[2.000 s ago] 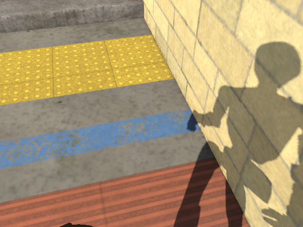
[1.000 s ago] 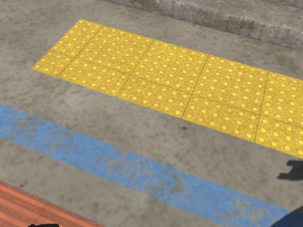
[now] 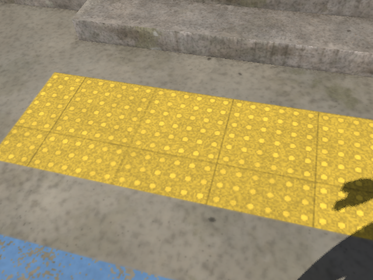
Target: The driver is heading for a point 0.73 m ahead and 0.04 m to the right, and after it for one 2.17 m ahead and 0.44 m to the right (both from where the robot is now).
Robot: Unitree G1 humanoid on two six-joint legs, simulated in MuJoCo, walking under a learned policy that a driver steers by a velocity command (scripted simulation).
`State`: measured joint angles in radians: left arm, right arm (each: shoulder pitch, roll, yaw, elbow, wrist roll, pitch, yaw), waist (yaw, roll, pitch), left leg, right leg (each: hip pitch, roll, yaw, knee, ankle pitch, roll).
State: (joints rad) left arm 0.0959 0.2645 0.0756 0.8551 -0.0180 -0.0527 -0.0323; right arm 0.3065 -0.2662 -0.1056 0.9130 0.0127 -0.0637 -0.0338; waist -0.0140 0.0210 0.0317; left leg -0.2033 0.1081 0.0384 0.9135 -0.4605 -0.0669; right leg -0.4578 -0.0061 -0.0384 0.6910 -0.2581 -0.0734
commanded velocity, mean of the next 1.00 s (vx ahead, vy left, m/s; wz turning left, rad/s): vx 0.15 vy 0.00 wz -0.29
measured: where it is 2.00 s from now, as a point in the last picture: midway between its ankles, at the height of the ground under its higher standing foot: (214, 275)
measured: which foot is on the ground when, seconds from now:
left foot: up 0.00-0.38, down 0.40-1.00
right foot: down 0.00-0.42, up 0.44-0.70, down 0.72-1.00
